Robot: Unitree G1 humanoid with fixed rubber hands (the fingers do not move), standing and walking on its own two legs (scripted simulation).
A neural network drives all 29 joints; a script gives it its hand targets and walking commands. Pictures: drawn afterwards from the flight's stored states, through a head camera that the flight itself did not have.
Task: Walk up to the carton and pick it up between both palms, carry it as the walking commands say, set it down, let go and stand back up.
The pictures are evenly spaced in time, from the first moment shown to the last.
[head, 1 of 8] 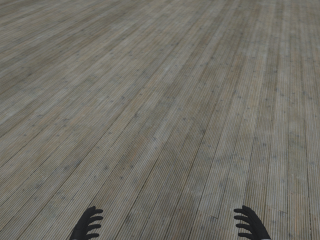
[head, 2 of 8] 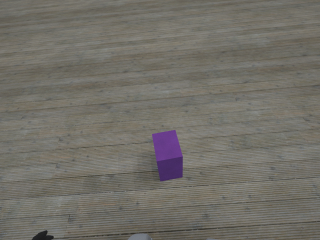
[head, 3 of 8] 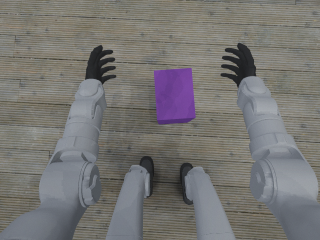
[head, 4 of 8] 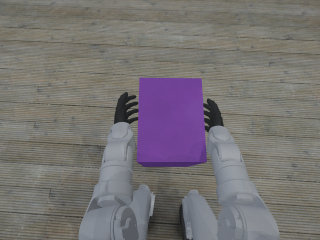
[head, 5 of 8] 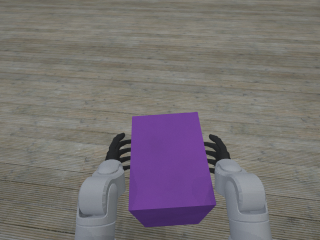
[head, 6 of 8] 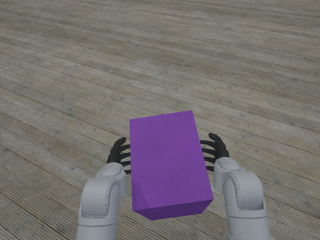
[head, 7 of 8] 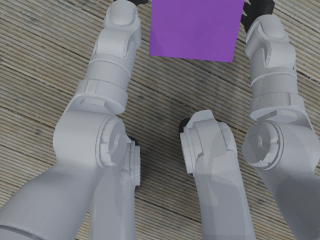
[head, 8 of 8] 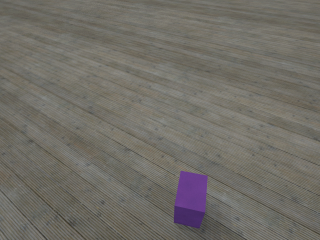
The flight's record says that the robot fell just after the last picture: no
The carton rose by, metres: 0.66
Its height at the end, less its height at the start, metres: +0.00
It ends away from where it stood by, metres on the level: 1.03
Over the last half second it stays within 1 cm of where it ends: yes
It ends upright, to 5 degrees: yes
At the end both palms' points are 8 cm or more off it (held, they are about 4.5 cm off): yes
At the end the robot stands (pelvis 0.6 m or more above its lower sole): yes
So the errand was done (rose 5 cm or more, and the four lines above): yes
